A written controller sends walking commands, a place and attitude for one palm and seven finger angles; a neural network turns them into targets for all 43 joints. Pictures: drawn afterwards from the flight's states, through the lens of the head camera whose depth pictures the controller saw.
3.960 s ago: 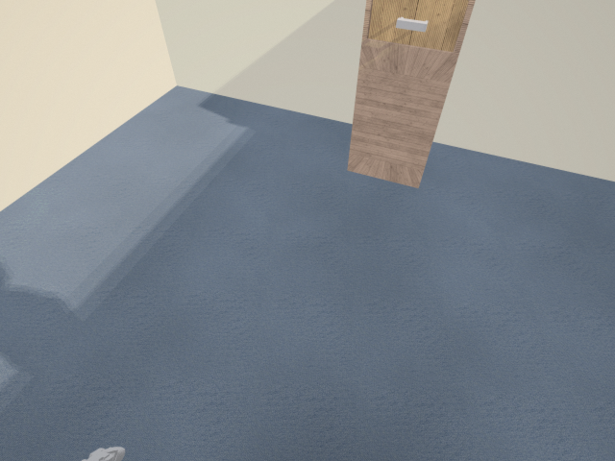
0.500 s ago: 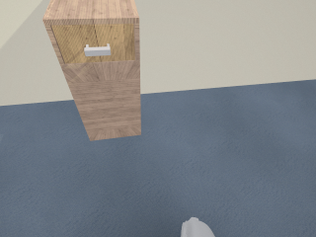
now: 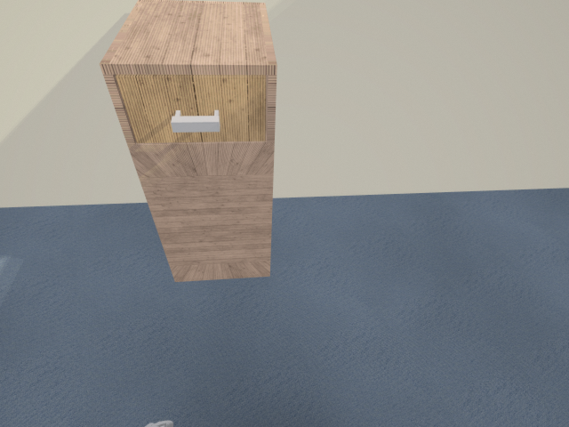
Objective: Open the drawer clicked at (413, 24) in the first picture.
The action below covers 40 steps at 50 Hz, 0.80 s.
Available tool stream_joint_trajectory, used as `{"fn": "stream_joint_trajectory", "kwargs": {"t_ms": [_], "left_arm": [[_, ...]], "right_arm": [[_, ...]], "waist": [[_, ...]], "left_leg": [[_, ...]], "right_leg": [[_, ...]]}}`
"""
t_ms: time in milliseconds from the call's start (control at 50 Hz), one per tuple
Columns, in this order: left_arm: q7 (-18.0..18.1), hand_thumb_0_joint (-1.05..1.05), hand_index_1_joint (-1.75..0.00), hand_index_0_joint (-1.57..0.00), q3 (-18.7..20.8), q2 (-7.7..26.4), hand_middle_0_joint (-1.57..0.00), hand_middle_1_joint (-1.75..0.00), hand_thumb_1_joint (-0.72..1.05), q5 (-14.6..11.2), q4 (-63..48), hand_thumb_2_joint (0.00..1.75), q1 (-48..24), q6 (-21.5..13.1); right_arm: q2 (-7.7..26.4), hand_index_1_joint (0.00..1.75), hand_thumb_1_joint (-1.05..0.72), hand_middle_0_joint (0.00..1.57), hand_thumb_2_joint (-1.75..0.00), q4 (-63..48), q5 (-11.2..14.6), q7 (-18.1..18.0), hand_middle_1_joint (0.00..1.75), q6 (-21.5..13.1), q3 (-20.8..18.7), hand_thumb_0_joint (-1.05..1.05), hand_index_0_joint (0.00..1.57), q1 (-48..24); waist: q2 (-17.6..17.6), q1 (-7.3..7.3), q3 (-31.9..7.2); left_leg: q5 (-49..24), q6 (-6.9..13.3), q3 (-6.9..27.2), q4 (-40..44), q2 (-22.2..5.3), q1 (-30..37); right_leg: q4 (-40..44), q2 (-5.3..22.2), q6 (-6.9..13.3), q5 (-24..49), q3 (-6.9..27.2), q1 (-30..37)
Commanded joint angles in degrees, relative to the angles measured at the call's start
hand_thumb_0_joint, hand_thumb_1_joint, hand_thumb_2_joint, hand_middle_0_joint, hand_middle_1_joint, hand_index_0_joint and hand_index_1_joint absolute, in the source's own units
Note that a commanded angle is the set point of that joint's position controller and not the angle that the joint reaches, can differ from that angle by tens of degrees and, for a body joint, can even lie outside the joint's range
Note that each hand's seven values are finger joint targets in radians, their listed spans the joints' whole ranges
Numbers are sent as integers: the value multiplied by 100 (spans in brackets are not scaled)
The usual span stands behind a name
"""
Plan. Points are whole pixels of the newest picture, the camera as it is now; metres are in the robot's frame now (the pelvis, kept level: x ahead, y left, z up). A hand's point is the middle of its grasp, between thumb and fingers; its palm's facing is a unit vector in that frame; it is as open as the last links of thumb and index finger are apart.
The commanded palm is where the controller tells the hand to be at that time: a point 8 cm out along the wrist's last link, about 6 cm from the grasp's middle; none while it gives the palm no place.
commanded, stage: take the last steps up to it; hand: left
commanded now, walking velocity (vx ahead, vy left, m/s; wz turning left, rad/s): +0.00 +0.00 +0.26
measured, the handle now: (196, 118) +0.77 +0.24 +0.01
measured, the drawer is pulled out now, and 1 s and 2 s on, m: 0.00 0.00 0.00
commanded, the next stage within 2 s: come to a stop and stand still in 0.92 s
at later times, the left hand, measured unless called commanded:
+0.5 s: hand out of the picture +0.03 +0.14 -0.15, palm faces +0.15 -0.97 -0.20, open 7.4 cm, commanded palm none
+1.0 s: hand (175, 398) +0.20 +0.19 -0.16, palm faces +0.12 -0.97 -0.19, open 7.4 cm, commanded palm none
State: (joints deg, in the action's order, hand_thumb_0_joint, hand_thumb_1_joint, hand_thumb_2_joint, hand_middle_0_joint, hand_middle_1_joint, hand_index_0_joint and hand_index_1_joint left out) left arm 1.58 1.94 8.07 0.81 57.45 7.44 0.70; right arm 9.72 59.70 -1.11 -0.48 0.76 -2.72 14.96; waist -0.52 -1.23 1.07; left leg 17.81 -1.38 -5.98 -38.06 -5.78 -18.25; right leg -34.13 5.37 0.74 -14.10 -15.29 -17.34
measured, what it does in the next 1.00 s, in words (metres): walks ahead: right foot, then left foot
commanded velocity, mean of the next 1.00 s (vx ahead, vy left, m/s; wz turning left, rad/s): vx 0.24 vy -0.02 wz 0.04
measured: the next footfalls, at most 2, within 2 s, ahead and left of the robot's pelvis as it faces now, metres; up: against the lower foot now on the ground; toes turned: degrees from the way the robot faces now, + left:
right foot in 0.38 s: +0.08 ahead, -0.13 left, +0.00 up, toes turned -5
left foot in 0.78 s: +0.25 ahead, +0.13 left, +0.00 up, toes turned +14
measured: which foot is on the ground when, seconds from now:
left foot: down 0.00-0.38, up 0.40-0.76, down 0.78-1.00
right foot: down 0.00-0.00, up 0.02-0.36, down 0.38-0.80, up 0.82-1.00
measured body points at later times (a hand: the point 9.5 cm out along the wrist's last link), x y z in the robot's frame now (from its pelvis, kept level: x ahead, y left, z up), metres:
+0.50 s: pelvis +0.07 -0.03 +0.02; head +0.06 -0.05 +0.47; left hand +0.02 +0.19 -0.13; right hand +0.07 -0.26 -0.15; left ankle +0.04 +0.10 -0.67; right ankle +0.04 -0.12 -0.72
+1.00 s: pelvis +0.21 +0.01 +0.01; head +0.23 +0.01 +0.46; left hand +0.20 +0.24 -0.14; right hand +0.28 -0.22 -0.14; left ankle +0.21 +0.12 -0.72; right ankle +0.21 -0.11 -0.67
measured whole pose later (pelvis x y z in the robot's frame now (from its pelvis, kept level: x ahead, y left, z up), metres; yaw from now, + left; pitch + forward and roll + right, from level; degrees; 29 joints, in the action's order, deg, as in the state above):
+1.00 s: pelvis +0.21 +0.01 +0.01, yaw +3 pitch +0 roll +2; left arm 0.3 3.2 9.3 1.2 62.0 15.9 -0.5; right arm 9.0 59.2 -1.4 -1.3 -3.6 -3.0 11.5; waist 1.5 0.3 2.7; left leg 13.7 0.7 -10.5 -26.6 -2.7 -12.5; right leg -55.1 6.2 -0.6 -22.9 -5.2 -25.0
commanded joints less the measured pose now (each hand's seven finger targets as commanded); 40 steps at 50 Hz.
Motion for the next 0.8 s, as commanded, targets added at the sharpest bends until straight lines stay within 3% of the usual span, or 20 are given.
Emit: {"fn": "stream_joint_trajectory", "kwargs": {"t_ms": [0,20,60,100,160,240,300,320,340,360,380,400,460,520,660,700,720,740,760,780], "left_arm": [[-1,0,-30,-20,181,456,-20,-30,90,-9,-409,90,150,89],[-15,0,-30,-20,208,477,-20,-30,90,44,-389,90,171,90],[-76,0,-30,-20,182,452,-20,-30,90,56,-194,90,492,9],[-113,0,-30,-20,119,445,-20,-30,90,60,-63,90,557,-68],[-143,0,-30,-20,52,403,-20,-30,90,56,2,90,461,-137],[-189,0,-30,-20,21,376,-20,-30,90,51,78,90,525,-172],[-203,0,-30,-20,35,356,-20,-30,90,47,374,90,1182,-235],[-178,0,-30,-20,61,514,-20,-30,90,49,487,90,1430,-274],[-126,0,-30,-20,127,780,-20,-30,90,82,608,90,1785,-311],[-84,0,-30,-20,223,1240,-20,-30,90,90,661,90,2145,-287],[-44,0,-30,-20,272,1316,-20,-30,90,45,698,90,2459,-316],[-19,0,-30,-20,227,1120,-20,-30,90,51,743,90,2339,-341],[-5,0,-30,-20,128,662,-20,-30,90,82,567,90,1789,-420],[-18,0,-30,-20,94,586,-20,-30,90,75,611,90,1880,-507],[-10,0,-30,-20,124,615,-20,-30,90,79,784,90,2188,-500],[-5,0,-30,-20,142,622,-20,-30,90,54,815,90,2131,-467],[-6,0,-30,-20,136,590,-20,-30,90,39,817,90,2048,-446],[-18,0,-30,-20,112,431,-20,-30,90,22,771,90,2078,-431],[-49,0,-30,-20,76,142,-20,-30,90,-24,652,90,2247,-418],[-57,0,-30,-20,69,164,-20,-30,90,15,455,90,1972,-441]], "right_arm": [[934,30,-90,20,-90,-291,-113,-41,30,-43,-138,0,20,443],[865,30,-90,20,-90,-337,-98,-80,30,-90,-131,0,20,213],[705,30,-90,20,-90,-324,-81,-131,30,-180,-58,0,20,40],[706,30,-90,20,-90,-217,-57,-143,30,-250,-51,0,20,266],[762,30,-90,20,-90,-34,-53,-138,30,-276,-101,0,20,638],[885,30,-90,20,-90,72,-59,-100,30,-231,-151,0,20,631],[839,30,-90,20,-90,102,-11,-74,30,-208,-139,0,20,352],[694,30,-90,20,-90,113,27,-52,30,-219,-122,0,20,304],[433,30,-90,20,-90,27,54,-32,30,-233,-58,0,20,166],[190,30,-90,20,-90,-185,48,23,30,-238,6,0,20,-114],[463,30,-90,20,-90,-368,-8,52,30,-192,-56,0,20,-639],[486,30,-90,20,-90,-381,-20,82,30,-170,-99,0,20,-799],[288,30,-90,20,-90,-101,-47,163,30,-146,-143,0,20,-276],[130,30,-90,20,-90,-84,-16,191,30,-136,-140,0,20,-258],[-17,30,-90,20,-90,-385,-1,212,30,-275,-40,0,20,-852],[55,30,-90,20,-90,-288,-15,164,30,-326,-37,0,20,-580],[177,30,-90,20,-90,-129,-32,118,30,-363,-63,0,20,-78],[479,30,-90,20,-90,85,-67,53,30,-406,-130,0,20,622],[1094,30,-90,20,-90,210,-110,-29,30,-430,-268,0,20,1253],[1319,30,-90,20,-90,269,-43,-51,30,-352,-294,0,20,1598]], "waist": [[-1701,-49,647],[-1672,42,562],[-1005,152,118],[-840,27,-154],[-603,-155,-178],[-690,-179,-13],[-603,133,20],[-270,237,55],[532,443,215],[1587,623,416],[1682,867,662],[1499,715,1025],[666,222,899],[679,166,824],[826,355,600],[707,199,451],[537,-31,255],[-32,-294,-189],[-1247,-417,-782],[-1372,-500,-840]], "left_leg": [[693,871,2645,2972,-1537,-547],[412,955,2459,2991,-1488,-503],[-305,899,1875,2645,-1127,425],[-967,938,1521,2461,-1009,1222],[-1345,1097,1500,2375,-1108,1766],[-603,1100,1552,2361,-1086,1514],[115,788,1197,1984,-775,726],[402,603,1007,1637,-528,139],[881,365,502,788,-87,-817],[1270,165,-137,-318,409,-1725],[1415,207,250,-1293,210,-2005],[1023,232,477,-1816,73,-2175],[66,173,389,-2165,-114,-1814],[-377,95,179,-1773,-94,-1591],[-360,203,-136,-64,94,-907],[-559,253,-310,527,247,-232],[-803,274,-378,906,336,624],[-1155,405,23,1148,9,1816],[-1704,921,1763,1371,-1382,2896],[-1796,1333,2582,1975,-2045,2780]], "right_leg": [[-988,-83,-302,-1412,692,-624],[-1616,8,-242,-1428,1026,-647],[-2002,-14,-251,-1093,1287,-952],[-1832,-35,-292,-1041,1236,-1111],[-1411,-72,-294,-1208,1140,-1165],[-586,-172,-242,-1320,970,-727],[726,-306,-224,-351,750,477],[1151,-166,-166,-125,967,1167],[1644,578,74,-941,1889,1756],[2457,1574,594,-1925,3291,1960],[2905,1903,901,-2615,4033,1441],[3034,1840,934,-2668,3969,1067],[2704,1322,684,-1319,2475,767],[2671,1080,642,-289,1777,758],[2082,1043,688,1276,1424,1178],[1574,908,580,1759,1270,1197],[924,762,456,1951,1089,884],[-189,498,275,1766,913,351],[-1606,-128,10,-296,541,-816],[-2771,-398,17,-2056,808,-1267]]}}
